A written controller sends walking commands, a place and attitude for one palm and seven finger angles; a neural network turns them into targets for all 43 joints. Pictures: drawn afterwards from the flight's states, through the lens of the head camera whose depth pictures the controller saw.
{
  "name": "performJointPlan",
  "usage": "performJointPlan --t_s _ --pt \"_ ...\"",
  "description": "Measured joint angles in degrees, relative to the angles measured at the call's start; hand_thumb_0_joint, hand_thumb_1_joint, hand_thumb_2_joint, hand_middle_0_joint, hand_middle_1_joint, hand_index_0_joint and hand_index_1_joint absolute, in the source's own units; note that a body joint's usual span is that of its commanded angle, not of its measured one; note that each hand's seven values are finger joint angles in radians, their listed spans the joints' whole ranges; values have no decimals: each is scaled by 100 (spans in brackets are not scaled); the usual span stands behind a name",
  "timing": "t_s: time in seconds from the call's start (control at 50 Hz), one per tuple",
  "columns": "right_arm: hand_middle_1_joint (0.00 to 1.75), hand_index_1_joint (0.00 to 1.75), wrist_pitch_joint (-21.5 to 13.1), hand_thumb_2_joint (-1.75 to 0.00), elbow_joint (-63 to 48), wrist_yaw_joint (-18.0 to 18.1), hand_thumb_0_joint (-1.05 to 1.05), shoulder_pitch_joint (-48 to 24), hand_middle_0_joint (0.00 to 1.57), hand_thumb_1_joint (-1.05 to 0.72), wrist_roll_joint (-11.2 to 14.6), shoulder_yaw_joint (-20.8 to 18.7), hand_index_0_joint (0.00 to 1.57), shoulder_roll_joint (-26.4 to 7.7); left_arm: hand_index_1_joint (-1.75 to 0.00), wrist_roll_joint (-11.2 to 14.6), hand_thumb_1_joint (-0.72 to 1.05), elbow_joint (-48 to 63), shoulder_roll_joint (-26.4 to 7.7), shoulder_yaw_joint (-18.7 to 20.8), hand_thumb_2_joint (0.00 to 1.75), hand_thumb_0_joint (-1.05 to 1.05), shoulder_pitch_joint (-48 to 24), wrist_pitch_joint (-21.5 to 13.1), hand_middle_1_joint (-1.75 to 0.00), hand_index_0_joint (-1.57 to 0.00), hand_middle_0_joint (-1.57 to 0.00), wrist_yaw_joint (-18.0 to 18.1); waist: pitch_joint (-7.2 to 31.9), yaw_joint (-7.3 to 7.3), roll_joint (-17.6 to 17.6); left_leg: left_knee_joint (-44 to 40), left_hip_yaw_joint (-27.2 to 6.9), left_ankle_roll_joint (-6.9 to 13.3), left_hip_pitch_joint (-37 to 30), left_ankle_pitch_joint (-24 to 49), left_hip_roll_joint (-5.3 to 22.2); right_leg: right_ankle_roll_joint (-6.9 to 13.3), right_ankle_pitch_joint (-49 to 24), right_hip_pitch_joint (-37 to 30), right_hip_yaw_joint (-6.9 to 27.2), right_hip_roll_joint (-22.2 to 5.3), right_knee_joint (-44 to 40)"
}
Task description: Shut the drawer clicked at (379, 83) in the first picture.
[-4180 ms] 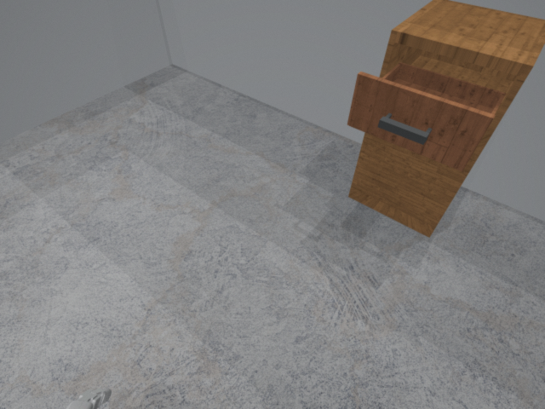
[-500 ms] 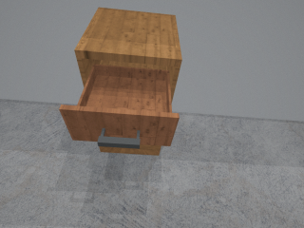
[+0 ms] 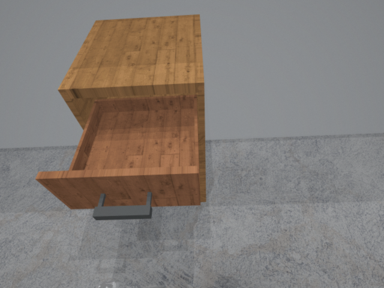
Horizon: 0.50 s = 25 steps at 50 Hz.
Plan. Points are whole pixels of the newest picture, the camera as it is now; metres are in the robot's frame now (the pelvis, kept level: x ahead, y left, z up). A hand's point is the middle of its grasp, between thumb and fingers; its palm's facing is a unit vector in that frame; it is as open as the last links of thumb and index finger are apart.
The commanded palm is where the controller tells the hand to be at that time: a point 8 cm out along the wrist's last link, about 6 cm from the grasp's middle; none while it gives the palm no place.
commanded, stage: come to a stop and stand still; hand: left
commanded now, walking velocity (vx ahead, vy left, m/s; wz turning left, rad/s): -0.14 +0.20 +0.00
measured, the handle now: (124, 204) +0.32 +0.19 -0.08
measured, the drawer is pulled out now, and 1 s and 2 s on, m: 0.28 0.28 0.28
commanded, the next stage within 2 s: look again from close up in 1.26 s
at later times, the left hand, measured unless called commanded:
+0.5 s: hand out of the picture -0.09 +0.26 -0.17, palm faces +0.08 -0.98 -0.18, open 7.4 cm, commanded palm none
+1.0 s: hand out of the picture -0.05 +0.17 -0.17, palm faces +0.01 -0.98 -0.22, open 7.2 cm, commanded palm none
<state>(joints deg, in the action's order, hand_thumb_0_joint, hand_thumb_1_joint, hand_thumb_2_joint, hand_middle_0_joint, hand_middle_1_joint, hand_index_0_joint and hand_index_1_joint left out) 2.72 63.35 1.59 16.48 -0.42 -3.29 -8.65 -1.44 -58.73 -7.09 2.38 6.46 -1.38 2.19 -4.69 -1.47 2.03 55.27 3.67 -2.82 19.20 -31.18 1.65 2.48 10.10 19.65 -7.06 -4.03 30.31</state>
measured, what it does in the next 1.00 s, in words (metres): steps on the spot: left foot, then right foot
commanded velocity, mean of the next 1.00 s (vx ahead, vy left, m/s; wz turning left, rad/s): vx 0.06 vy -0.07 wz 0.00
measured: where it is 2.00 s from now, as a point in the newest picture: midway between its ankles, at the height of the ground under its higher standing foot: outside the picture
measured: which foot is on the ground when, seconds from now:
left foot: up 0.00-0.26, down 0.28-1.00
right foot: down 0.00-0.30, up 0.32-0.76, down 0.78-1.00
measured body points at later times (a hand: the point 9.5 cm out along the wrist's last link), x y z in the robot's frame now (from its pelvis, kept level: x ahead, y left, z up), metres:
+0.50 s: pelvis -0.06 +0.07 +0.01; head -0.06 +0.10 +0.46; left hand -0.09 +0.31 -0.16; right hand -0.07 -0.15 -0.13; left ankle -0.07 +0.16 -0.74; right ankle -0.08 -0.07 -0.66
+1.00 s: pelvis -0.06 +0.00 +0.00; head -0.05 -0.02 +0.45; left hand -0.05 +0.22 -0.15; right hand -0.11 -0.20 -0.16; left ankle -0.07 +0.16 -0.73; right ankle -0.10 -0.07 -0.74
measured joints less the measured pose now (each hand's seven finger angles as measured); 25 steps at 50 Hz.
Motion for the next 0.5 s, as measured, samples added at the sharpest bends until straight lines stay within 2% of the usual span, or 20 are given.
performJointPlan --t_s 0.08,0.14,0.22,0.28,0.32,0.36,0.44,0.5 --pt "30 30 138 -90 -247 -48 1 -346 20 -91 -50 -83 19 -165 -30 -14 92 113 2 20 90 -1 -66 66 -30 -21 -21 53 -28 93 -26 740 -158 -91 505 402 -123 -29 -224 30 -24 -41 -203" --pt "30 30 157 -90 -432 -90 0 -539 20 -91 -80 -124 19 -281 -30 -50 91 136 -64 44 90 -1 -3 146 -30 -21 -21 66 6 143 -61 559 -199 -105 540 620 -93 -81 -368 90 -19 -84 -280" --pt "30 30 42 -90 -588 -139 0 -592 20 -91 -70 -105 19 -323 -30 -115 90 136 -246 101 90 0 185 266 -30 -21 -21 36 138 256 -212 -603 -151 -6 76 595 1 -172 -537 200 29 -137 -332" --pt "30 30 -114 -90 -617 -138 0 -462 20 -91 -56 -28 19 -298 -30 -95 90 54 -389 121 90 0 412 343 -30 -21 -21 19 332 313 -308 -2168 -75 100 -644 904 21 -276 -466 380 98 -109 -178" --pt "30 30 -176 -90 -556 -93 0 -346 20 -91 -105 31 19 -156 -30 -25 90 -84 -492 143 90 0 544 426 -30 -21 -21 5 389 269 -491 -2348 -19 257 -709 1223 -83 -349 384 539 370 -70 267" --pt "30 30 -168 -90 -489 -64 0 -130 20 -91 -147 118 19 -30 -30 -27 91 -189 -513 166 90 0 726 487 -30 -20 -20 -40 518 203 -494 -2582 -63 373 -784 1386 -82 -352 732 685 637 154 1015" --pt "30 30 -193 -90 -250 -19 0 197 20 -91 -115 245 19 199 -30 -60 91 -296 -517 206 90 0 1114 391 -30 -20 -20 -145 684 227 -483 -3262 -129 441 -961 1788 -95 -403 500 826 874 484 2559" --pt "30 30 -282 -90 -162 27 1 305 20 -91 -93 270 20 349 -30 -56 91 -419 -516 202 90 0 1385 351 -30 -20 -20 -162 680 223 -566 -3535 -46 469 -997 1950 -168 -454 415 717 899 528 2942"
